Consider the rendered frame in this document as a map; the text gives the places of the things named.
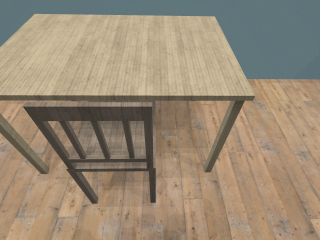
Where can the table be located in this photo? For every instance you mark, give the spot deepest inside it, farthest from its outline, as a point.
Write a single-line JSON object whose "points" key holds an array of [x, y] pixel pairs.
{"points": [[90, 57]]}

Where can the chair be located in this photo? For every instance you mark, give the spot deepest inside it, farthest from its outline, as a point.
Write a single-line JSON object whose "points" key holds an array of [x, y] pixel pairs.
{"points": [[114, 136]]}

